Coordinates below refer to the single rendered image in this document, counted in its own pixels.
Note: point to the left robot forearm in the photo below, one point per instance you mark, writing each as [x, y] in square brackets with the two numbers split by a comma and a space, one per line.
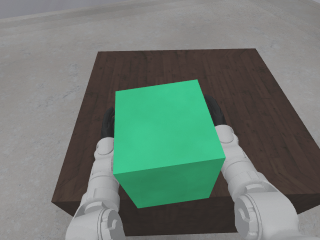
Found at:
[103, 187]

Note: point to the right robot forearm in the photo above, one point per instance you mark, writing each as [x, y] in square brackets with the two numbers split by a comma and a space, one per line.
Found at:
[238, 170]

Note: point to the pedestal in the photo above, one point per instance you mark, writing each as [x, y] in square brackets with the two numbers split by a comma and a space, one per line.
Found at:
[268, 128]

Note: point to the carton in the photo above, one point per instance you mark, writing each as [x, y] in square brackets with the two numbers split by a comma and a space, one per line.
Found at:
[166, 147]

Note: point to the robot right upper arm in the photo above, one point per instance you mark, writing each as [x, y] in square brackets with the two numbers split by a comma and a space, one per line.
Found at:
[267, 216]

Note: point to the robot right hand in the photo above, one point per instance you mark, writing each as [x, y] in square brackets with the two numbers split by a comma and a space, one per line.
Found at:
[215, 111]

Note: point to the robot left upper arm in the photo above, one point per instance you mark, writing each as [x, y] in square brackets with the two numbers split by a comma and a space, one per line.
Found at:
[102, 224]

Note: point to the robot left hand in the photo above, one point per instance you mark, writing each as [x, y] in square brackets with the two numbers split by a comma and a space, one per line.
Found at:
[108, 126]

